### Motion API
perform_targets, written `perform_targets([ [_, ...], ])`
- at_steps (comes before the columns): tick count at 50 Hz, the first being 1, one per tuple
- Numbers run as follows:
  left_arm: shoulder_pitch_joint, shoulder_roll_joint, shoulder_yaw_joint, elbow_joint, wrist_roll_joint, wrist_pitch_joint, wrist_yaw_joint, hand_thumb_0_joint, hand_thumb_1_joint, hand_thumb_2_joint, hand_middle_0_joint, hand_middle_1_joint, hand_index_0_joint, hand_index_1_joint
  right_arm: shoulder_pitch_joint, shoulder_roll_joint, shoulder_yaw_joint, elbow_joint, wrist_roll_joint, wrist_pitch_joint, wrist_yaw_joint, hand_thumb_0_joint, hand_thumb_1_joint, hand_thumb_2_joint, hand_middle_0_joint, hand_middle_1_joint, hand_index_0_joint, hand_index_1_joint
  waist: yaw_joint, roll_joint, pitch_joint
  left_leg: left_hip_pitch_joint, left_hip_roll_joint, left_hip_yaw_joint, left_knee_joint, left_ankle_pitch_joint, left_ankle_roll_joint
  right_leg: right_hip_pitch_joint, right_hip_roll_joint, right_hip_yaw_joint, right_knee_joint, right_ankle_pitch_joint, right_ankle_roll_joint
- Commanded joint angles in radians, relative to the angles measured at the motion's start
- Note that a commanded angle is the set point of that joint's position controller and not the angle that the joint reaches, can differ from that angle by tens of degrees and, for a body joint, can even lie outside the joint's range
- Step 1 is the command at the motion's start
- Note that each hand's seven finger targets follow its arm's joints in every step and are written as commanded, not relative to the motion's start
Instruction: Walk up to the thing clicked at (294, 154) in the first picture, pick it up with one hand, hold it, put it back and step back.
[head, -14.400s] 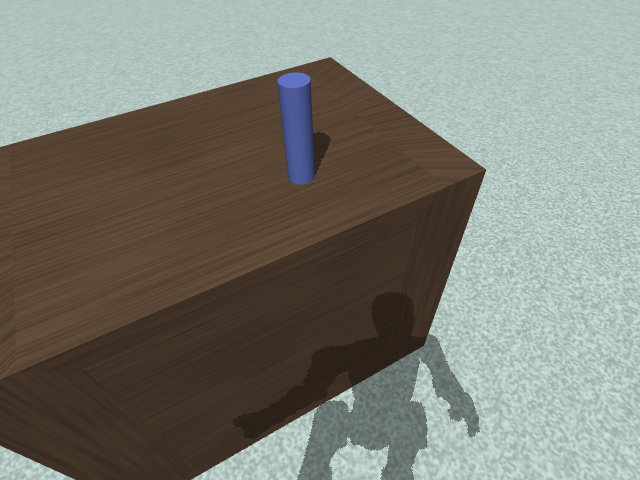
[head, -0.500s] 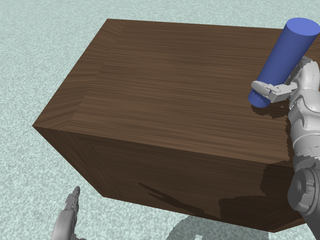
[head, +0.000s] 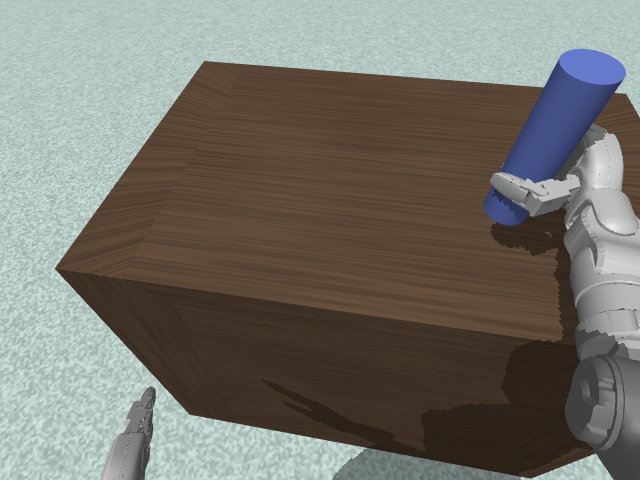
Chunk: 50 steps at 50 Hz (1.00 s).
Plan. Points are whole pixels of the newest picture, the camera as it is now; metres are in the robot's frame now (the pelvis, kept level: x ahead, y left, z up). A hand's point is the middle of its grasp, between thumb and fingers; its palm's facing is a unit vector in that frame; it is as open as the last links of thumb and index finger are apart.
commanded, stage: lift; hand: right
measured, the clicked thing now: (540, 151) +0.46 -0.18 +0.19
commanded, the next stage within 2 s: hold in 1.18 s
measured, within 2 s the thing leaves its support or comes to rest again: neither
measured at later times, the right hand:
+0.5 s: hand (591, 177) +0.38 -0.19 +0.23, palm faces +0.08 +1.00 -0.01, open 9.1 cm
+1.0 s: hand out of the picture +0.32 -0.19 +0.26, palm faces +0.09 +1.00 -0.03, open 9.1 cm
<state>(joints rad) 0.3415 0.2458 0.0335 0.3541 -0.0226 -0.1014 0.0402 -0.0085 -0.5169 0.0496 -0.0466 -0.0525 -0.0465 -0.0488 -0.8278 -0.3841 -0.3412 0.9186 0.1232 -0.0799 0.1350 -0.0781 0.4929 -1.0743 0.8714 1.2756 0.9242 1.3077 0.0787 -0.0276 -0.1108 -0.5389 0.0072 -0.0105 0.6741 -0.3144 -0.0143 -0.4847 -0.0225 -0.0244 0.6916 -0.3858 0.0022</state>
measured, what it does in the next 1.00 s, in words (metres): stands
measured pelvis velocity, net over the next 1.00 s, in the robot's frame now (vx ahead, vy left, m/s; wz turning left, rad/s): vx -0.04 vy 0.00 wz -0.03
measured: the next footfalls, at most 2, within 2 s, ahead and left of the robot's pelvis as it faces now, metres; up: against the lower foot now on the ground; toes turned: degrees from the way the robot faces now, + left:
none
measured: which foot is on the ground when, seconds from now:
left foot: down 0.00-1.00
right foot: down 0.00-1.00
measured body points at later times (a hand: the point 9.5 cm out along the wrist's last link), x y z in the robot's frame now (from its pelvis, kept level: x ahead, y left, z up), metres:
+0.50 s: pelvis -0.02 +0.00 +0.01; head -0.03 +0.02 +0.46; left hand +0.15 +0.25 -0.05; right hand +0.37 -0.24 +0.23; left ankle +0.01 +0.13 -0.72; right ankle -0.03 -0.12 -0.72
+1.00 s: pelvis -0.04 +0.00 +0.01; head -0.07 +0.03 +0.46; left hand +0.14 +0.25 -0.05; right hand +0.31 -0.24 +0.27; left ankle +0.01 +0.13 -0.72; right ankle -0.03 -0.12 -0.72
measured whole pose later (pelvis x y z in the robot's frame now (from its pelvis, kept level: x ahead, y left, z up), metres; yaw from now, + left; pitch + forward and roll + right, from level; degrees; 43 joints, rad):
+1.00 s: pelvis -0.04 +0.00 +0.01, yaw -2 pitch -2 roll +0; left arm 0.28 0.25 0.07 0.57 -0.04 -0.18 0.04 -0.01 -0.52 0.05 -0.03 -0.04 -0.03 -0.04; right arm -0.50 -0.33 -0.29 0.09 0.22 0.51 0.12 -0.07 0.47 -1.05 0.88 1.26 0.93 1.29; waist 0.00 -0.07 -0.07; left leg -0.27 0.03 0.02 0.54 -0.23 -0.01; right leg -0.23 0.00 0.00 0.55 -0.29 0.00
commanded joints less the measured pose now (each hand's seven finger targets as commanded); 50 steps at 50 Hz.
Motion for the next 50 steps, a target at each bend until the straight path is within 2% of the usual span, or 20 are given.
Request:
perform_targets([
  [1,-0.003,0.128,0.073,-0.158,-0.008,-0.054,0.013,0.0,-0.537,0.05,-0.037,-0.047,-0.04,-0.044,-0.501,-0.233,-0.022,-0.338,0.034,-0.05,-0.006,0.0,-0.205,-1.305,1.305,1.441,1.343,1.441,-0.013,-0.034,-0.438,0.246,-0.02,0.032,-0.043,0.452,0.023,0.257,0.008,0.007,-0.064,0.518,-0.001],
  [2,-0.006,0.129,0.07,-0.165,-0.008,-0.054,0.015,0.0,-0.535,0.049,-0.036,-0.046,-0.039,-0.042,-0.469,-0.269,-0.051,-0.337,0.035,-0.039,-0.009,0.0,-0.219,-1.309,1.321,1.451,1.358,1.451,-0.025,-0.024,-0.401,0.253,-0.018,0.033,-0.05,0.457,0.022,0.241,0.009,0.004,-0.065,0.52,-0.002],
  [8,0.002,0.099,0.064,-0.103,-0.008,-0.047,0.009,0.0,-0.532,0.047,-0.034,-0.045,-0.038,-0.04,-0.389,-0.163,0.02,-0.47,0.049,0.043,0.006,0.0,-0.202,-1.323,1.33,1.468,1.369,1.469,-0.05,-0.035,-0.323,0.263,-0.014,0.036,-0.079,0.414,0.025,0.243,0.011,0.001,-0.105,0.469,-0.006],
  [13,-0.069,0.18,0.136,-0.127,-0.011,-0.06,0.027,0.0,-0.536,0.049,-0.032,-0.043,-0.035,-0.04,-0.366,-0.199,-0.009,-0.638,0.07,0.118,0.005,0.0,-0.231,-1.313,1.338,1.463,1.374,1.463,-0.06,-0.003,-0.344,0.299,-0.011,0.04,-0.102,0.398,0.018,0.29,0.013,0.003,-0.128,0.433,-0.012],
  [17,-0.07,0.094,0.051,-0.085,-0.013,-0.061,0.025,0.0,-0.534,0.047,-0.03,-0.042,-0.033,-0.038,-0.3,-0.167,-0.002,-0.67,0.077,0.179,-0.009,0.0,-0.231,-1.284,1.33,1.44,1.364,1.44,-0.072,0.037,-0.212,0.284,-0.011,0.047,-0.143,0.27,0.012,0.236,0.014,0.004,-0.166,0.294,-0.019],
  [18,-0.098,0.046,-0.003,-0.111,-0.015,-0.064,0.018,0.0,-0.535,0.048,-0.029,-0.042,-0.032,-0.038,-0.277,-0.139,0.021,-0.697,0.078,0.193,-0.003,0.0,-0.22,-1.288,1.332,1.446,1.366,1.446,-0.077,0.028,-0.219,0.291,-0.009,0.047,-0.144,0.268,0.012,0.242,0.015,0.002,-0.166,0.297,-0.019],
  [21,-0.057,0.113,0.074,-0.061,-0.015,-0.064,0.021,0.0,-0.53,0.044,-0.029,-0.043,-0.034,-0.037,-0.223,-0.173,-0.003,-0.769,0.087,0.243,0.004,0.0,-0.222,-1.299,1.337,1.456,1.372,1.456,-0.064,0.014,-0.224,0.293,-0.005,0.046,-0.153,0.273,0.007,0.269,0.02,-0.001,-0.173,0.292,-0.021],
  [25,-0.069,0.148,0.108,-0.028,-0.016,-0.071,0.013,0.0,-0.53,0.044,-0.027,-0.042,-0.031,-0.036,-0.244,-0.168,-0.001,-0.895,0.095,0.307,-0.002,0.0,-0.238,-1.298,1.346,1.458,1.378,1.458,-0.053,-0.044,-0.225,0.29,-0.006,0.049,-0.162,0.291,0.013,0.307,0.02,0.004,-0.182,0.315,-0.018],
  [30,-0.177,0.116,0.072,-0.044,-0.019,-0.096,0.017,0.0,-0.54,0.05,-0.028,-0.039,-0.028,-0.038,-0.225,-0.153,0.001,-0.967,0.106,0.354,-0.022,0.0,-0.264,-1.3,1.359,1.462,1.39,1.462,-0.072,0.021,-0.174,0.297,-0.003,0.057,-0.196,0.18,0.009,0.285,0.024,0.014,-0.204,0.203,-0.024],
  [31,-0.171,0.155,0.11,-0.048,-0.018,-0.102,0.026,0.0,-0.54,0.05,-0.028,-0.039,-0.028,-0.038,-0.23,-0.171,-0.015,-0.968,0.105,0.367,-0.027,0.0,-0.257,-1.31,1.359,1.47,1.392,1.47,-0.063,0.04,-0.194,0.3,-0.006,0.058,-0.194,0.194,0.009,0.306,0.021,0.017,-0.204,0.217,-0.025],
  [36,-0.165,0.098,0.06,0.032,-0.02,-0.105,0.013,0.0,-0.538,0.048,-0.027,-0.038,-0.028,-0.037,-0.151,-0.128,0.016,-0.962,0.104,0.432,-0.018,0.0,-0.227,-1.297,1.342,1.458,1.375,1.458,-0.078,0.001,-0.161,0.31,-0.006,0.065,-0.195,0.208,0.013,0.296,0.02,0.023,-0.212,0.242,-0.019],
  [38,-0.17,0.126,0.086,0.055,-0.021,-0.107,0.012,0.0,-0.532,0.043,-0.027,-0.036,-0.029,-0.033,-0.135,-0.176,-0.029,-0.95,0.106,0.456,-0.016,0.0,-0.215,-1.308,1.348,1.47,1.383,1.47,-0.083,-0.009,-0.14,0.304,-0.008,0.066,-0.205,0.191,0.015,0.292,0.018,0.028,-0.223,0.232,-0.019],
  [39,-0.2,0.097,0.058,0.034,-0.021,-0.112,0.007,0.0,-0.544,0.05,-0.029,-0.036,-0.028,-0.036,-0.151,-0.133,0.007,-0.988,0.107,0.465,-0.009,0.0,-0.22,-1.296,1.332,1.452,1.367,1.452,-0.078,-0.017,-0.145,0.306,-0.004,0.062,-0.209,0.184,0.014,0.295,0.023,0.022,-0.222,0.222,-0.019],
  [41,-0.185,0.112,0.068,0.073,-0.02,-0.114,0.004,0.0,-0.542,0.048,-0.029,-0.036,-0.028,-0.037,-0.145,-0.167,-0.022,-0.993,0.108,0.487,-0.013,0.0,-0.249,-1.314,1.353,1.471,1.387,1.471,-0.084,-0.001,-0.127,0.308,-0.005,0.065,-0.221,0.16,0.012,0.276,0.024,0.026,-0.232,0.194,-0.023],
  [42,-0.204,0.086,0.055,0.067,-0.021,-0.12,-0.001,0.0,-0.55,0.052,-0.03,-0.036,-0.027,-0.039,-0.165,-0.131,0.009,-1.024,0.11,0.492,-0.009,0.0,-0.237,-1.322,1.35,1.476,1.386,1.476,-0.076,-0.021,-0.134,0.307,-0.003,0.062,-0.226,0.15,0.013,0.288,0.028,0.022,-0.236,0.181,-0.021],
  [43,-0.2,0.14,0.096,0.057,-0.02,-0.124,0.005,0.0,-0.541,0.046,-0.031,-0.036,-0.03,-0.036,-0.147,-0.189,-0.041,-1.004,0.111,0.5,-0.014,0.0,-0.263,-1.311,1.353,1.467,1.386,1.467,-0.074,0.021,-0.115,0.301,-0.004,0.064,-0.236,0.113,0.008,0.275,0.027,0.026,-0.237,0.143,-0.028],
  [44,-0.217,0.129,0.086,0.033,-0.022,-0.13,0.002,0.0,-0.544,0.048,-0.031,-0.036,-0.029,-0.038,-0.175,-0.162,-0.012,-1.066,0.111,0.5,-0.011,0.0,-0.253,-1.315,1.349,1.468,1.383,1.468,-0.074,0.003,-0.165,0.318,-0.006,0.066,-0.229,0.136,0.011,0.306,0.026,0.028,-0.244,0.168,-0.024],
  [45,-0.216,0.151,0.105,0.052,-0.022,-0.134,0.005,0.0,-0.543,0.046,-0.032,-0.036,-0.031,-0.037,-0.162,-0.194,-0.044,-1.044,0.117,0.506,-0.016,0.0,-0.28,-1.304,1.35,1.458,1.381,1.458,-0.075,0.017,-0.123,0.301,-0.009,0.067,-0.237,0.097,0.011,0.287,0.025,0.029,-0.249,0.131,-0.026],
  [47,-0.248,0.146,0.102,-0.012,-0.023,-0.147,0.011,0.0,-0.543,0.047,-0.031,-0.036,-0.03,-0.037,-0.217,-0.174,-0.023,-1.134,0.121,0.506,-0.017,0.0,-0.267,-1.296,1.342,1.449,1.374,1.449,-0.071,0.008,-0.185,0.317,-0.009,0.069,-0.233,0.102,0.012,0.322,0.023,0.036,-0.251,0.135,-0.025],
  [50,-0.192,0.102,0.07,0.051,-0.024,-0.149,0.007,0.0,-0.547,0.05,-0.032,-0.038,-0.03,-0.04,-0.176,-0.148,-0.006,-1.088,0.126,0.528,-0.02,0.0,-0.265,-1.307,1.344,1.458,1.376,1.458,-0.068,0.009,-0.136,0.302,-0.011,0.07,-0.232,0.125,0.012,0.31,0.025,0.031,-0.248,0.16,-0.024],
])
